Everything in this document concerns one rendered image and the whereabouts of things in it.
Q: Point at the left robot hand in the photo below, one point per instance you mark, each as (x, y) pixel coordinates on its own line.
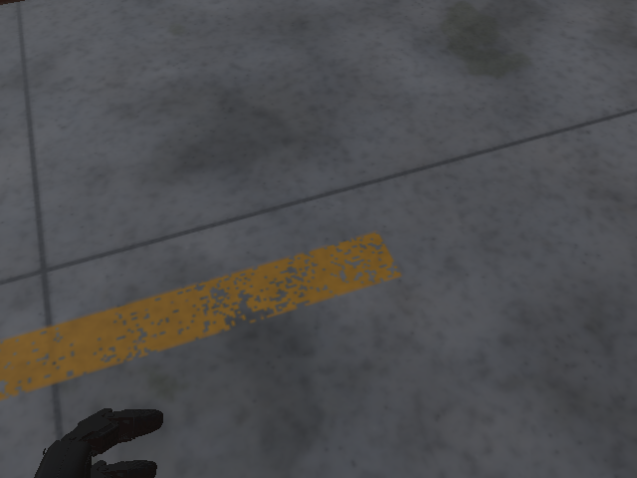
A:
(72, 456)

